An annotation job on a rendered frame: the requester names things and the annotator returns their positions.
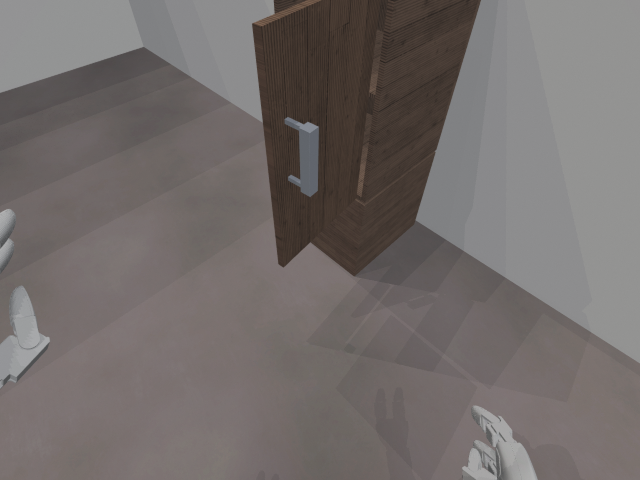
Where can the robot left hand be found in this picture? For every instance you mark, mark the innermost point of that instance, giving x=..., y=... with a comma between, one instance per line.
x=18, y=353

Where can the handle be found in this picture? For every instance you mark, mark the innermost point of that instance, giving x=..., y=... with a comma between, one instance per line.
x=309, y=148

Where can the robot right hand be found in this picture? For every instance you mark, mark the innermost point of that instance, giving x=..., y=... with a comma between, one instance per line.
x=509, y=461

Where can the cupboard door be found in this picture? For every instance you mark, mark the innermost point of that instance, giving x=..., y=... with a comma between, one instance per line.
x=314, y=64

